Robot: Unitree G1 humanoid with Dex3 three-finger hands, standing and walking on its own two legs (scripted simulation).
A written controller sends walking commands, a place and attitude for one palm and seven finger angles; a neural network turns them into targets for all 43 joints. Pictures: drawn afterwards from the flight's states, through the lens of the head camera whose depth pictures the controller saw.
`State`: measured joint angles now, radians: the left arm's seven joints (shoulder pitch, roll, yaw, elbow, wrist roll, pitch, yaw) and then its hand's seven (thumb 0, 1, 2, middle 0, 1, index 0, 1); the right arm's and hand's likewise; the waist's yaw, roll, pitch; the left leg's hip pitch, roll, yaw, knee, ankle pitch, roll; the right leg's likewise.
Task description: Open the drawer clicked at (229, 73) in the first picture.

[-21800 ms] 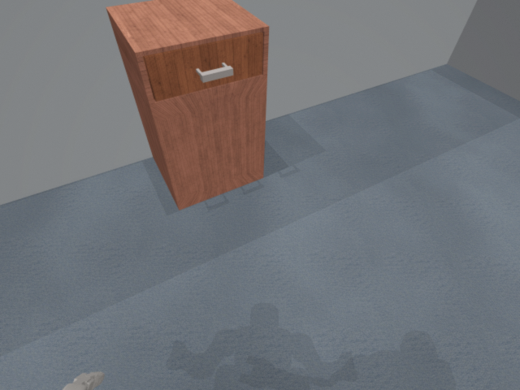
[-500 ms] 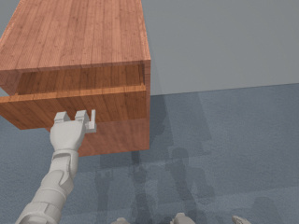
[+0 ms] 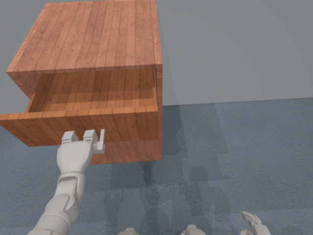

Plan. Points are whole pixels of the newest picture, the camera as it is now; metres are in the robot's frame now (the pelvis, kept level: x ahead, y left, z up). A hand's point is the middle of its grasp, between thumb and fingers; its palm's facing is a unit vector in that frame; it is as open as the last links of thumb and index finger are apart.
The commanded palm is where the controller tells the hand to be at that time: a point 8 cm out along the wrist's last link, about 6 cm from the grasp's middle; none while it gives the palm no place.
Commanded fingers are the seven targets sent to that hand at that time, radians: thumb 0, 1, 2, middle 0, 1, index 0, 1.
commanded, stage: pull the drawer open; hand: left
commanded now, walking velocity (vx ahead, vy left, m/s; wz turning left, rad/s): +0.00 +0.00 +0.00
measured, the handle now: (84, 141) +0.37 +0.23 -0.03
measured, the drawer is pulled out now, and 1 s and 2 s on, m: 0.17 0.27 0.30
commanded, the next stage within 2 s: open the thumb to release the handle in 1.40 s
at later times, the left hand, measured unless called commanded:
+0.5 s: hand (81, 176) +0.28 +0.22 -0.05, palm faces -0.02 -0.05 -1.00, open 5.7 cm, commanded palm +0.23 +0.22 +0.00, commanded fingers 0.00 0.90 0.90 -0.40 -1.35 -0.40 -1.35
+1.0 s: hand (78, 199) +0.22 +0.21 -0.05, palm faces -0.02 -0.08 -1.00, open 5.8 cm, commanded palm +0.17 +0.21 +0.00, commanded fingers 0.00 0.90 0.90 -0.40 -1.35 -0.40 -1.35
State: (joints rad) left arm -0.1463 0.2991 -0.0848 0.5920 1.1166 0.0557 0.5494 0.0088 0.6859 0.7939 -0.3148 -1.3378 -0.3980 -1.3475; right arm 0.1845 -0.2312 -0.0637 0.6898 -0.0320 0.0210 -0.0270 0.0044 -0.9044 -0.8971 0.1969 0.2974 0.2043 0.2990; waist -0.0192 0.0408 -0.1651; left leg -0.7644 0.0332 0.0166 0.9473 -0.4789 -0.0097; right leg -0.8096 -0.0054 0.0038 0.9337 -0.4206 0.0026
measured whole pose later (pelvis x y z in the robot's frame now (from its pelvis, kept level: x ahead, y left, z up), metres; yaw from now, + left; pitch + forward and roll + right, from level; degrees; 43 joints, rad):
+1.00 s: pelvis +0.02 +0.00 -0.01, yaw -1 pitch +16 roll +0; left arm 0.39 0.26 -0.12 0.12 1.14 0.07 0.60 0.04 0.69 0.76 -0.27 -1.35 -0.42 -1.35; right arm 0.10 -0.21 -0.03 0.60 -0.05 0.03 0.02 0.01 -0.90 -0.90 0.20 0.30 0.20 0.30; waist 0.02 0.03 -0.18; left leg -0.72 0.04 0.03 0.99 -0.54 -0.01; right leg -0.78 0.00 0.02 0.99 -0.48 0.00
